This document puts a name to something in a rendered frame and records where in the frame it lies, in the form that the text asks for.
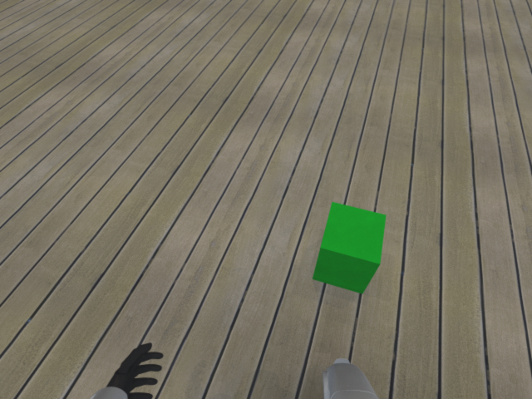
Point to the right robot thigh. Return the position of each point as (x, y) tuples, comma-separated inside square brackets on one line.
[(346, 381)]

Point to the robot left hand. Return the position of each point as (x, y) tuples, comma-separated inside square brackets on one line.
[(124, 377)]

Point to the carton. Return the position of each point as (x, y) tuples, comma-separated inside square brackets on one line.
[(351, 249)]

